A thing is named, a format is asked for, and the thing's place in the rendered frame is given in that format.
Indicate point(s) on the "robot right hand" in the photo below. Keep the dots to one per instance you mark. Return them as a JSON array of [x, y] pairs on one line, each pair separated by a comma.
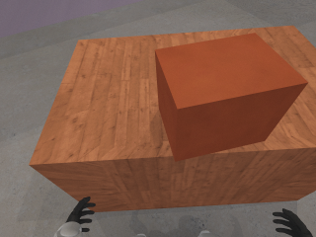
[[299, 229]]

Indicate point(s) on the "right robot shin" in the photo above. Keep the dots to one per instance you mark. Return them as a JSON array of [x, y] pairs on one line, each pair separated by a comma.
[[204, 231]]

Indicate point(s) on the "robot left hand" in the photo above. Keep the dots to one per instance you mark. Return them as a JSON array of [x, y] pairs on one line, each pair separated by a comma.
[[77, 213]]

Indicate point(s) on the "left robot forearm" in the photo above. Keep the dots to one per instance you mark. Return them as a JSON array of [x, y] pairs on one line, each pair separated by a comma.
[[69, 229]]

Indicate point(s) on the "pedestal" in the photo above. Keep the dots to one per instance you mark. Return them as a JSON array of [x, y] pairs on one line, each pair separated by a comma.
[[104, 136]]

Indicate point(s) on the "carton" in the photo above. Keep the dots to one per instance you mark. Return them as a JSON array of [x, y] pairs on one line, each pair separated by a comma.
[[220, 94]]

